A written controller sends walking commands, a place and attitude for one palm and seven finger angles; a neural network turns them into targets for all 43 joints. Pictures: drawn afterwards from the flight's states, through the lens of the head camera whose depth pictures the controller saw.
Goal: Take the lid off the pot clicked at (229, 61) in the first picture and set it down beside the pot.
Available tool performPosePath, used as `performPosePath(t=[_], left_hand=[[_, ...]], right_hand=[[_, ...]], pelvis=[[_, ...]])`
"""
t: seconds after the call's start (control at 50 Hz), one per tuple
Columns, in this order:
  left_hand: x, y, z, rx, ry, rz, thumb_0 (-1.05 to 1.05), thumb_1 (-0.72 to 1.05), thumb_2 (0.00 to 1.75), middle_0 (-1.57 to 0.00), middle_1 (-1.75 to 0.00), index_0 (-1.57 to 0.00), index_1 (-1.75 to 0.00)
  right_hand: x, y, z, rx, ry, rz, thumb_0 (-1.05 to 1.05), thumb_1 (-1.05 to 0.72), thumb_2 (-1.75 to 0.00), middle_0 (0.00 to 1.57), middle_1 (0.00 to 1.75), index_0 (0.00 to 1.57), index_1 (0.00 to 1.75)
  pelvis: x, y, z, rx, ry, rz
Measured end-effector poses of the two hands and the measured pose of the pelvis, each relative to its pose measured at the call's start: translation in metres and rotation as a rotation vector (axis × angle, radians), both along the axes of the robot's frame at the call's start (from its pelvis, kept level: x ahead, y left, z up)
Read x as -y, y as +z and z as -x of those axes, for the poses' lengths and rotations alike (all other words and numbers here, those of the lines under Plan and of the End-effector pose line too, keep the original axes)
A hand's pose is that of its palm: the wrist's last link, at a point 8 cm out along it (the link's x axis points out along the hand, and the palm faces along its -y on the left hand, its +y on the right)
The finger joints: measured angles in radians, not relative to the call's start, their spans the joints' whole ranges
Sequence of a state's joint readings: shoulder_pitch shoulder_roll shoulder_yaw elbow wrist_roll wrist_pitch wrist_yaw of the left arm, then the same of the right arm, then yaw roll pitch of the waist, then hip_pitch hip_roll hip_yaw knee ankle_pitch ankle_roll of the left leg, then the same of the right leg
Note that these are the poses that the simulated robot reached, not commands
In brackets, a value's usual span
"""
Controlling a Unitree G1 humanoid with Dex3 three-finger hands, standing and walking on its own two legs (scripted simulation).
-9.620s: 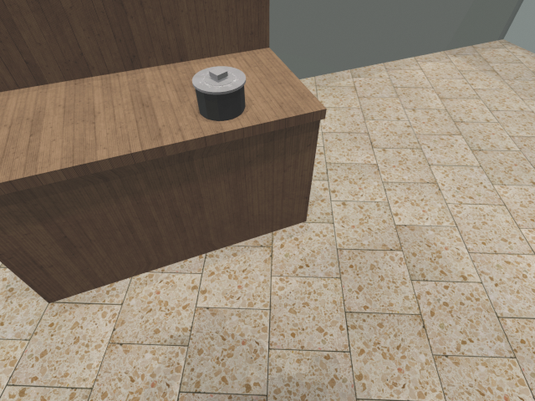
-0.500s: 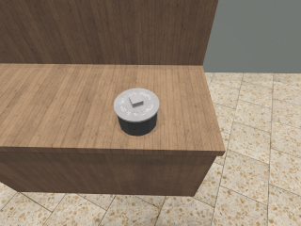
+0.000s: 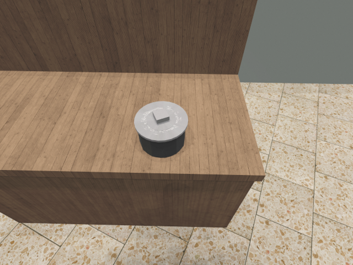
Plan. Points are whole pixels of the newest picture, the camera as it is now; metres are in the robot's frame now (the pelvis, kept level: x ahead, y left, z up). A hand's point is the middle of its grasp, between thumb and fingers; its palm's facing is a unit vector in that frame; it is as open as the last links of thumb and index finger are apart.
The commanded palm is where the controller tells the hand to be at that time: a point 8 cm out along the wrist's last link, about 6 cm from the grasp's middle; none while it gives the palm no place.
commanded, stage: look again from close up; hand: left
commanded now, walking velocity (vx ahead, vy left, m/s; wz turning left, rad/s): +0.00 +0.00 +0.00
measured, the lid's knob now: (160, 115) +0.52 +0.08 +0.00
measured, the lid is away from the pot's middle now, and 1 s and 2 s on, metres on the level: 0.00 0.00 0.00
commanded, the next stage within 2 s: lift the closed hand beside the body in 0.42 s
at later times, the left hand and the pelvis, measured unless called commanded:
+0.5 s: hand out of the picture +0.00 +0.16 -0.17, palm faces -0.01 -0.98 -0.19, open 7.4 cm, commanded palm none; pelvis +0.01 -0.01 +0.00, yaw +0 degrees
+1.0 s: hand out of the picture +0.11 +0.18 -0.08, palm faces +0.24 -0.94 -0.23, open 3.8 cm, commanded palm +0.08 +0.23 -0.05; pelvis +0.00 -0.03 +0.00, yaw +3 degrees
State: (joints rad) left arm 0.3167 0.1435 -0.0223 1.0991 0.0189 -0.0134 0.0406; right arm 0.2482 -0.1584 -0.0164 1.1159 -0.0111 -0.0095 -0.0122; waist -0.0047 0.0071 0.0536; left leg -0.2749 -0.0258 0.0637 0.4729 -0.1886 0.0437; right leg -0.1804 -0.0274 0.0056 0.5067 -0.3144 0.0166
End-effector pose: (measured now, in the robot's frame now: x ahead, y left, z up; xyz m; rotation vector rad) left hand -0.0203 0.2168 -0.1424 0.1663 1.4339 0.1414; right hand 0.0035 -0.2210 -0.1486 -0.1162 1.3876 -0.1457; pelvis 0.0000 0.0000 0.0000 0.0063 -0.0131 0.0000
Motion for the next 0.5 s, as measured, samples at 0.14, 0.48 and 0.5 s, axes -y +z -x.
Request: performPosePath(t=[0.14, 0.48, 0.5], left_hand=[[0.002, 0.001, -0.003, 0.006, 0.000, 0.000, 0.01, 0.91, 0.89, -0.20, -0.30, -0.20, -0.30], [0.010, 0.001, -0.017, 0.031, -0.012, 0.007, 0.01, 0.91, 0.89, -0.20, -0.30, -0.20, -0.30], [0.011, 0.001, -0.018, 0.032, -0.012, 0.007, 0.01, 0.91, 0.89, -0.20, -0.30, -0.20, -0.30]], right_hand=[[0.000, 0.000, 0.001, -0.004, -0.003, -0.003, 0.01, -0.92, -0.90, 0.20, 0.30, 0.19, 0.30], [-0.002, -0.001, 0.010, -0.031, -0.024, -0.022, 0.01, -0.91, -0.90, 0.19, 0.30, 0.19, 0.30], [-0.002, -0.001, 0.011, -0.032, -0.025, -0.023, 0.01, -0.91, -0.90, 0.19, 0.30, 0.19, 0.30]], pelvis=[[0.001, 0.000, -0.001, 0.000, -0.002, -0.001], [0.007, 0.001, -0.005, 0.001, -0.008, -0.003], [0.007, 0.001, -0.005, 0.002, -0.008, -0.003]])
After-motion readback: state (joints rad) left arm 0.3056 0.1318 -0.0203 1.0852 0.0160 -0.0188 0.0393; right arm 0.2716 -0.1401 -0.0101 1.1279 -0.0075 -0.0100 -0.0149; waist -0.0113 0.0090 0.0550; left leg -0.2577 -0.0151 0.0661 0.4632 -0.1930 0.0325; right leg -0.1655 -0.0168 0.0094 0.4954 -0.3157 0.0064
